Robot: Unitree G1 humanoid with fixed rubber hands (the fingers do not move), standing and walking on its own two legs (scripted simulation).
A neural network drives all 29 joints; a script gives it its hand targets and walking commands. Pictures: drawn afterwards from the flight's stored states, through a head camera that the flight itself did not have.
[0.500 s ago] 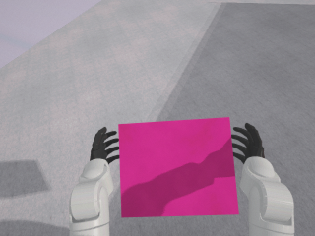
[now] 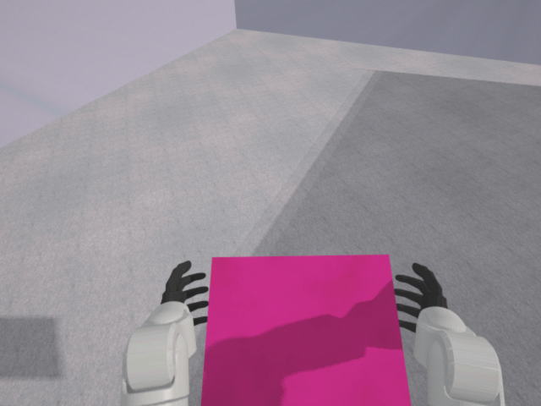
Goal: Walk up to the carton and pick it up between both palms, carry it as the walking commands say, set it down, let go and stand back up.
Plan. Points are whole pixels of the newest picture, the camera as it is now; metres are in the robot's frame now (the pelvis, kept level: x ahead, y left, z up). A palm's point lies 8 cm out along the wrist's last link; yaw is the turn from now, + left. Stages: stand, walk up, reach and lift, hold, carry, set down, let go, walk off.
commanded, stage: carry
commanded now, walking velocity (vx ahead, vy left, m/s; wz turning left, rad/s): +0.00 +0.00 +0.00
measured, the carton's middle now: (300, 336) +0.28 -0.01 -0.05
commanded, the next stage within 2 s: none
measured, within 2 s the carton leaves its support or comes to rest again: neither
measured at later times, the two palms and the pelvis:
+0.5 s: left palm (173, 305) +0.27 +0.17 +0.07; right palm (418, 303) +0.27 -0.17 +0.07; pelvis +0.01 +0.00 +0.00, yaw +0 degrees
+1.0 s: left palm (185, 298) +0.28 +0.16 +0.05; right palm (421, 304) +0.28 -0.18 +0.05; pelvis +0.02 -0.01 +0.00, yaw +0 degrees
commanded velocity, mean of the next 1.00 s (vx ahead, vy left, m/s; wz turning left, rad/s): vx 0.00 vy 0.00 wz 0.00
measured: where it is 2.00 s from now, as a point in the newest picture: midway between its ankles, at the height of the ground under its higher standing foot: outside the picture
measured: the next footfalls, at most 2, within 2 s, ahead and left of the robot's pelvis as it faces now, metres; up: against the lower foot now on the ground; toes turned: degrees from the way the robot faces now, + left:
none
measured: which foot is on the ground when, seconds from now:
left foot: down 0.00-1.00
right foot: down 0.00-1.00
